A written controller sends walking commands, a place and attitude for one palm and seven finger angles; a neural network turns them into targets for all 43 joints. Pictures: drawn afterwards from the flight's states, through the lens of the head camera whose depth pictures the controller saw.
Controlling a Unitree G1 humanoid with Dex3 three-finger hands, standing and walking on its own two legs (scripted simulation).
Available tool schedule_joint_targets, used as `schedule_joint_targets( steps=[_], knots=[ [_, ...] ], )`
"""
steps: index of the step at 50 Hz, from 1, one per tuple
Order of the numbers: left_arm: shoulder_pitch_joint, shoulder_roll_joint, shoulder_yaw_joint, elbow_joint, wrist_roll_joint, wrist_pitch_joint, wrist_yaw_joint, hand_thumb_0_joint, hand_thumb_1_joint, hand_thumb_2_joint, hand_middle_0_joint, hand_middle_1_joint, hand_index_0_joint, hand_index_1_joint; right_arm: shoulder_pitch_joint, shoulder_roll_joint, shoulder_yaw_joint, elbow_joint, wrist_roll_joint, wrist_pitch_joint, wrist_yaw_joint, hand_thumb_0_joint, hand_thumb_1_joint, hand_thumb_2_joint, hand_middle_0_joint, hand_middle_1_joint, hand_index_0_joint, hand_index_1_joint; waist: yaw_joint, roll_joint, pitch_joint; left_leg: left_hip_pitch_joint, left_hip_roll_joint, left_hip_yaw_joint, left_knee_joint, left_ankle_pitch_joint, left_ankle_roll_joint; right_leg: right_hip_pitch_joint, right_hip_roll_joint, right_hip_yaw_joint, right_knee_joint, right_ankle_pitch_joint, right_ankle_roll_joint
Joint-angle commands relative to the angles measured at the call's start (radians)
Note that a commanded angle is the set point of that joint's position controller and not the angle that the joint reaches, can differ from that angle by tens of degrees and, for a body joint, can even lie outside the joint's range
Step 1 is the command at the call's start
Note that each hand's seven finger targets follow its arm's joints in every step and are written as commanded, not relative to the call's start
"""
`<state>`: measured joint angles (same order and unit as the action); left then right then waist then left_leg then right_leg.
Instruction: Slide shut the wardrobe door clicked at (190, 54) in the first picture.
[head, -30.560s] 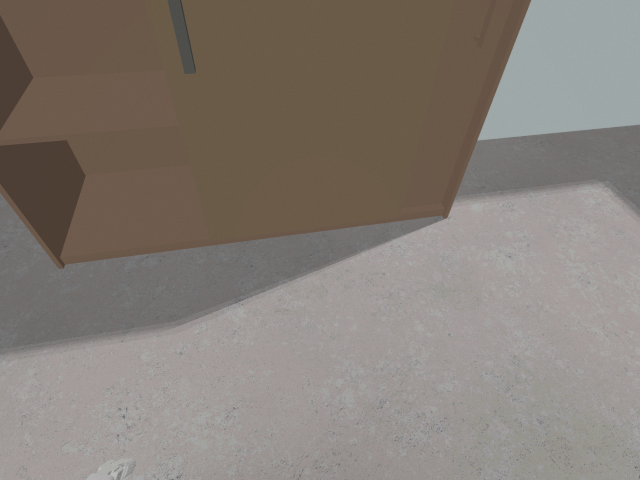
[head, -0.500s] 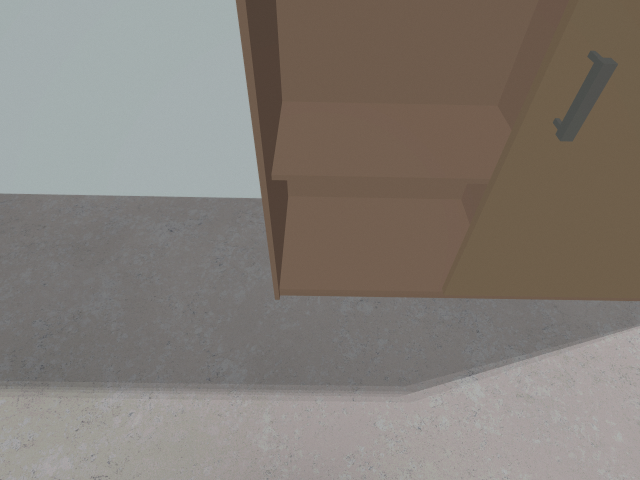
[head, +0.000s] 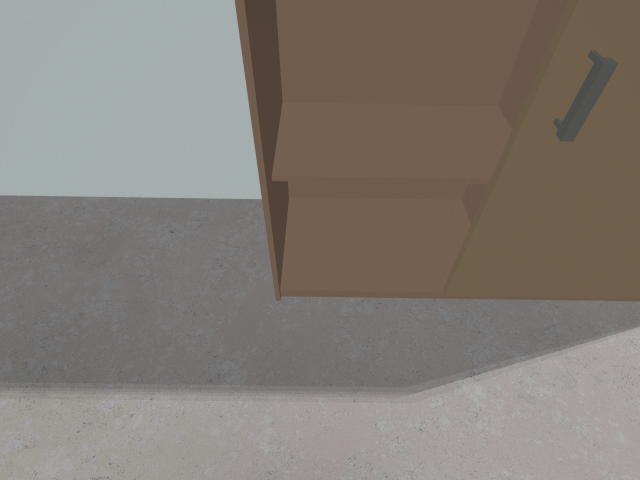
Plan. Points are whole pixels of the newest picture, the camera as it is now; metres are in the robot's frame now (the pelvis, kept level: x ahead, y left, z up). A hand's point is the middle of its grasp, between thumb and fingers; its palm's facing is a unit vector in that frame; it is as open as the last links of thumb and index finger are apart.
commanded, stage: look to check the result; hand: right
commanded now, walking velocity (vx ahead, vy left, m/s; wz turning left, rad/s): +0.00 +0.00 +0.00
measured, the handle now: (579, 96) +0.86 -0.49 +0.08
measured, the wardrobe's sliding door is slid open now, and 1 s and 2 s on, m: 0.61 0.61 0.61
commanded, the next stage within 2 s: walk to a spot facing it in 0.20 s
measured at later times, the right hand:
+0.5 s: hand out of the picture +0.06 -0.24 -0.17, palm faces +0.01 +0.95 -0.31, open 7.3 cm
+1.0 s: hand out of the picture -0.03 -0.26 -0.19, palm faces +0.33 +0.92 -0.22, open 7.3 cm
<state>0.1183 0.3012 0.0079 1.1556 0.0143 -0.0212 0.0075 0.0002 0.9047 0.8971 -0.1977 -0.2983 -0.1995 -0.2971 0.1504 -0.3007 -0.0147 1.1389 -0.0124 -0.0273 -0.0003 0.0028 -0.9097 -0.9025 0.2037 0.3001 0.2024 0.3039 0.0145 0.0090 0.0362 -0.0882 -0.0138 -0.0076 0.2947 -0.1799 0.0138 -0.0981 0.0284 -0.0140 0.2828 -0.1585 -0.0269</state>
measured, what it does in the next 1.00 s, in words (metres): lifts its left foot, turning right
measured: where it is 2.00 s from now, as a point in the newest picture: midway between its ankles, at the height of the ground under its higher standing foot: outside the picture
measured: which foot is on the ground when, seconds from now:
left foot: down 0.00-0.76, up 0.78-1.00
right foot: down 0.00-1.00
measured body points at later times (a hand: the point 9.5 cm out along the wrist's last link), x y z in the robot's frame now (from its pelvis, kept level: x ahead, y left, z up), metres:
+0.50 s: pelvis +0.00 +0.00 +0.00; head +0.01 -0.01 +0.45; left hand +0.06 +0.28 -0.14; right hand +0.06 -0.29 -0.15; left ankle -0.01 +0.11 -0.75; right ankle +0.00 -0.10 -0.75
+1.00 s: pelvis -0.03 -0.04 -0.01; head +0.01 -0.08 +0.44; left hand +0.06 +0.20 -0.14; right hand -0.05 -0.31 -0.17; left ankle +0.02 +0.15 -0.66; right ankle -0.01 -0.11 -0.75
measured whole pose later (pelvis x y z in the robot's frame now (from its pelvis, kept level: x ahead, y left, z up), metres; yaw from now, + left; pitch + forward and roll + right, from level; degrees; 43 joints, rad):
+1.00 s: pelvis -0.03 -0.04 -0.01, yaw -20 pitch +0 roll +3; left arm 0.24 0.17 0.05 1.04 0.02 0.02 0.01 0.00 0.90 0.90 -0.20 -0.30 -0.20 -0.30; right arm 0.14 -0.26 -0.08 0.98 -0.03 0.05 -0.01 0.00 -0.91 -0.90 0.20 0.30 0.20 0.30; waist 0.02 0.02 0.12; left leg -0.50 0.06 -0.03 1.10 -0.32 -0.06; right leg -0.28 0.07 0.09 0.42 -0.14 -0.08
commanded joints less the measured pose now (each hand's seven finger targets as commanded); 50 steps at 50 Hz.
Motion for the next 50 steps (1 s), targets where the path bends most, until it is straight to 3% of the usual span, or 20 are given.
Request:
schedule_joint_targets(
  steps=[1,17,19,24,27,30,32,33,34,36,37,38,39,40,41,42,44,46,48,50],
  knots=[
    [-0.031,0.196,0.035,-0.053,0.003,-0.018,0.011,0.0,0.9,0.9,-0.2,-0.3,-0.2,-0.3,-0.012,-0.192,-0.029,-0.048,0.002,-0.023,-0.013,0.0,-0.9,-0.9,0.2,0.3,0.2,0.3,-0.001,-0.002,-0.047,-0.028,0.137,-0.109,-0.052,0.142,0.026,0.036,-0.142,0.123,-0.038,0.132,-0.003],
    [-0.042,0.21,0.038,-0.059,-0.001,-0.016,0.008,0.0,0.9,0.9,-0.2,-0.3,-0.2,-0.3,-0.015,-0.209,-0.03,-0.052,0.0,-0.025,-0.012,0.0,-0.9,-0.9,0.2,0.3,0.2,0.3,-0.003,0.013,-0.039,-0.028,0.139,-0.103,-0.064,0.106,0.021,0.025,-0.139,0.133,-0.042,0.113,-0.006],
    [-0.049,0.215,0.04,-0.064,0.001,-0.015,0.006,0.0,0.9,0.9,-0.2,-0.3,-0.2,-0.3,-0.023,-0.216,-0.033,-0.059,0.001,-0.021,-0.013,0.0,-0.9,-0.9,0.2,0.3,0.2,0.3,-0.003,-0.004,-0.048,-0.018,0.147,-0.086,-0.029,0.137,0.019,0.015,-0.137,0.146,-0.021,0.161,-0.009],
    [0.011,0.107,0.026,-0.07,0.0,0.014,0.002,0.0,0.9,0.9,-0.2,-0.3,-0.2,-0.3,0.036,-0.122,-0.025,-0.067,0.004,0.014,-0.027,0.0,-0.9,-0.9,0.2,0.3,0.2,0.3,-0.011,-0.015,-0.05,-0.009,0.161,-0.034,0.071,0.152,0.004,-0.083,-0.13,0.173,0.063,0.207,-0.004],
    [0.01,0.11,0.039,-0.096,-0.002,0.025,0.001,0.0,0.9,0.9,-0.2,-0.3,-0.2,-0.3,0.052,-0.138,-0.043,-0.09,0.002,0.022,-0.032,0.0,-0.9,-0.9,0.2,0.3,0.2,0.3,-0.022,0.01,-0.059,0.016,0.19,-0.041,0.097,0.17,0.03,-0.157,-0.109,0.189,0.14,0.199,-0.004],
    [0.032,0.091,0.054,-0.109,-0.001,0.037,-0.001,0.0,0.9,0.9,-0.2,-0.3,-0.2,-0.3,0.044,-0.157,-0.06,-0.115,0.0,0.028,-0.037,0.0,-0.9,-0.9,0.2,0.3,0.2,0.3,-0.017,0.087,-0.052,0.009,0.287,-0.088,0.08,0.151,0.099,-0.214,-0.057,0.138,0.282,0.106,0.018],
    [0.048,0.072,0.065,-0.128,-0.002,0.048,-0.002,0.0,0.9,0.9,-0.2,-0.3,-0.2,-0.3,0.031,-0.154,-0.066,-0.141,-0.005,0.028,-0.042,0.0,-0.9,-0.9,0.2,0.3,0.2,0.3,-0.012,0.184,-0.041,-0.013,0.366,-0.107,0.047,0.203,0.161,-0.243,-0.024,0.061,0.469,-0.148,0.032],
    [0.047,0.06,0.069,-0.131,-0.002,0.051,-0.004,0.0,0.9,0.9,-0.2,-0.3,-0.2,-0.3,0.018,-0.147,-0.068,-0.151,-0.01,0.027,-0.045,0.0,-0.9,-0.9,0.2,0.3,0.2,0.3,-0.007,0.2,-0.017,-0.029,0.403,-0.103,0.054,0.27,0.187,-0.256,-0.04,0.041,0.515,-0.296,0.034],
    [0.049,0.048,0.07,-0.137,-0.003,0.053,-0.007,0.0,0.9,0.9,-0.2,-0.3,-0.2,-0.3,0.009,-0.141,-0.069,-0.161,-0.015,0.027,-0.046,0.0,-0.9,-0.9,0.2,0.3,0.2,0.3,-0.002,0.182,-0.005,-0.041,0.41,-0.072,0.077,0.33,0.187,-0.25,-0.057,0.029,0.51,-0.336,0.034],
    [0.067,0.027,0.072,-0.148,-0.006,0.052,-0.015,0.0,0.9,0.9,-0.2,-0.3,-0.2,-0.3,0.008,-0.139,-0.076,-0.174,-0.014,0.029,-0.04,0.0,-0.9,-0.9,0.2,0.3,0.2,0.3,0.015,0.136,0.004,-0.065,0.381,0.004,0.187,0.397,0.137,-0.183,-0.074,0.007,0.348,-0.255,0.034],
    [0.115,0.048,0.076,-0.146,-0.005,0.046,-0.016,0.0,0.9,0.9,-0.2,-0.3,-0.2,-0.3,-0.002,-0.129,-0.075,-0.186,-0.006,0.034,-0.034,0.0,-0.9,-0.9,0.2,0.3,0.2,0.3,0.037,0.021,-0.011,-0.165,0.321,0.07,0.319,0.303,0.069,-0.072,-0.087,0.057,0.214,-0.007,0.011],
    [0.175,0.128,0.092,-0.153,0.009,0.036,-0.008,0.0,0.9,0.9,-0.2,-0.3,-0.2,-0.3,0.012,-0.074,-0.072,-0.214,0.004,0.047,-0.028,0.0,-0.9,-0.9,0.2,0.3,0.2,0.3,0.062,-0.273,-0.016,-0.344,0.145,0.166,0.567,-0.073,-0.041,-0.017,-0.269,0.426,0.068,0.228,-0.09],
    [0.226,0.174,0.106,-0.136,0.017,0.039,0.007,0.0,0.9,0.9,-0.2,-0.3,-0.2,-0.3,-0.042,-0.056,-0.065,-0.243,0.001,0.054,-0.031,0.0,-0.9,-0.9,0.2,0.3,0.2,0.3,0.075,-0.314,-0.024,-0.431,0.066,0.068,0.74,-0.48,-0.066,-0.013,-0.393,0.612,-0.029,0.343,-0.184],
    [0.225,0.175,0.104,-0.125,0.019,0.045,0.006,0.0,0.9,0.9,-0.2,-0.3,-0.2,-0.3,-0.033,-0.072,-0.069,-0.23,-0.006,0.064,-0.032,0.0,-0.9,-0.9,0.2,0.3,0.2,0.3,0.067,-0.2,-0.032,-0.412,0.094,-0.031,0.811,-0.427,-0.042,-0.056,-0.397,0.567,-0.06,0.043,-0.186],
    [0.176,0.152,0.104,-0.151,0.017,0.045,0.006,0.0,0.9,0.9,-0.2,-0.3,-0.2,-0.3,-0.042,-0.068,-0.075,-0.229,-0.009,0.067,-0.031,0.0,-0.9,-0.9,0.2,0.3,0.2,0.3,0.046,-0.151,0.017,-0.428,0.102,-0.039,0.823,-0.34,-0.038,-0.15,-0.341,0.548,-0.102,-0.226,-0.151],
    [0.132,0.135,0.102,-0.171,0.018,0.04,0.011,0.0,0.9,0.9,-0.2,-0.3,-0.2,-0.3,-0.041,-0.072,-0.079,-0.222,-0.016,0.065,-0.026,0.0,-0.9,-0.9,0.2,0.3,0.2,0.3,0.021,-0.109,0.037,-0.448,0.107,-0.05,0.832,-0.269,-0.046,-0.176,-0.305,0.537,-0.094,-0.309,-0.125],
    [0.128,0.107,0.095,-0.169,0.012,0.03,0.019,0.0,0.9,0.9,-0.2,-0.3,-0.2,-0.3,-0.022,-0.057,-0.081,-0.215,-0.017,0.056,-0.019,0.0,-0.9,-0.9,0.2,0.3,0.2,0.3,0.01,-0.084,0.031,-0.497,0.097,-0.05,0.845,-0.16,-0.068,-0.111,-0.242,0.463,-0.072,-0.179,-0.083],
    [0.146,0.095,0.092,-0.168,0.006,0.025,0.024,0.0,0.9,0.9,-0.2,-0.3,-0.2,-0.3,0.006,-0.049,-0.082,-0.209,-0.013,0.049,-0.019,0.0,-0.9,-0.9,0.2,0.3,0.2,0.3,0.007,-0.088,-0.023,-0.502,0.091,-0.045,0.84,-0.127,-0.082,-0.052,-0.216,0.424,-0.047,-0.08,-0.087],
    [0.148,0.094,0.096,-0.171,0.004,0.027,0.024,0.0,0.9,0.9,-0.2,-0.3,-0.2,-0.3,0.031,-0.05,-0.085,-0.207,-0.013,0.048,-0.018,0.0,-0.9,-0.9,0.2,0.3,0.2,0.3,0.002,-0.097,-0.065,-0.497,0.082,-0.043,0.825,-0.106,-0.09,-0.028,-0.195,0.414,-0.047,-0.107,-0.088],
    [0.16,0.088,0.098,-0.171,0.006,0.031,0.022,0.0,0.9,0.9,-0.2,-0.3,-0.2,-0.3,0.02,-0.048,-0.086,-0.216,-0.015,0.049,-0.02,0.0,-0.9,-0.9,0.2,0.3,0.2,0.3,0.01,-0.125,-0.051,-0.504,0.074,-0.036,0.787,-0.102,-0.098,-0.043,-0.182,0.431,-0.047,-0.134,-0.093]
  ],
)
